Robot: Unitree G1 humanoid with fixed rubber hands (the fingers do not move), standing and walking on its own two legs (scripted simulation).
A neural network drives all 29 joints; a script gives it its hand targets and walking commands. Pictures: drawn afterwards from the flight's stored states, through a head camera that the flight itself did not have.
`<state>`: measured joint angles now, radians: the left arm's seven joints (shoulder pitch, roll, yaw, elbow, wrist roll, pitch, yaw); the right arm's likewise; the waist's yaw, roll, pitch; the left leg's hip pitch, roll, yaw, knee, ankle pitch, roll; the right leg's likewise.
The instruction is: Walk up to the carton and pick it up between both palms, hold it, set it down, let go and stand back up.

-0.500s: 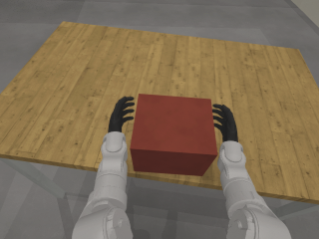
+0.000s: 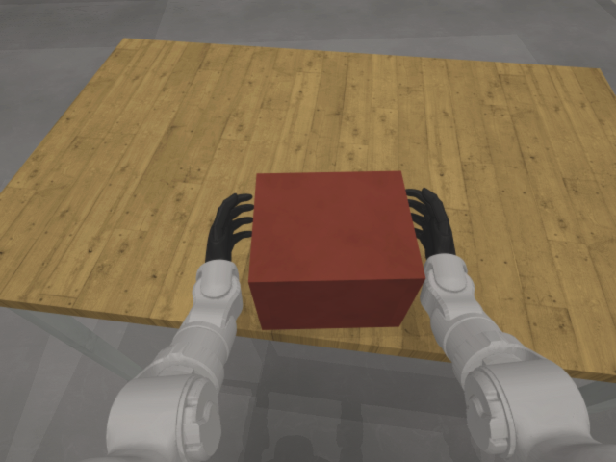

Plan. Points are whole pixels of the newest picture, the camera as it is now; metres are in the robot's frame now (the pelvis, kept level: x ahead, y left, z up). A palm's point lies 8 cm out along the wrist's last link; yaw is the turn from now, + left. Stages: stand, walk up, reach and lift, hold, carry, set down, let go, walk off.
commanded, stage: set down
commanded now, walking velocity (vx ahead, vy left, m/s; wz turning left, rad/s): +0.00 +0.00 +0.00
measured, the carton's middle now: (329, 252) +0.41 +0.01 +0.01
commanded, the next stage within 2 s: none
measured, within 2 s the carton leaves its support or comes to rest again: neither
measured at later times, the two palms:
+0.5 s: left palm (187, 234) +0.38 +0.19 +0.09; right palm (480, 226) +0.40 -0.17 +0.09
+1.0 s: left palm (158, 181) +0.38 +0.19 +0.18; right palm (505, 185) +0.40 -0.17 +0.16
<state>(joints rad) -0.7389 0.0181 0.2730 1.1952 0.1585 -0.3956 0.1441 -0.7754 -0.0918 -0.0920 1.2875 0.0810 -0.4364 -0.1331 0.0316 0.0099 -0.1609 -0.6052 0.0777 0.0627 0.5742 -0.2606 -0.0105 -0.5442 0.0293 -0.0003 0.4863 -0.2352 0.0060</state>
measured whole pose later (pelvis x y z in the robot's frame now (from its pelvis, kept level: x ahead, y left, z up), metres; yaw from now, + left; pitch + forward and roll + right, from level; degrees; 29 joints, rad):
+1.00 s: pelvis -0.04 -0.02 +0.01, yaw +3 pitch +7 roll -1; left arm -0.91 0.26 0.06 0.88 -0.18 0.23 0.05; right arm -0.89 -0.28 0.06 0.98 0.40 0.12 -0.14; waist 0.01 0.00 -0.13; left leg -0.41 0.07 0.02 0.45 -0.15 -0.03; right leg -0.36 0.02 -0.04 0.40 -0.17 -0.01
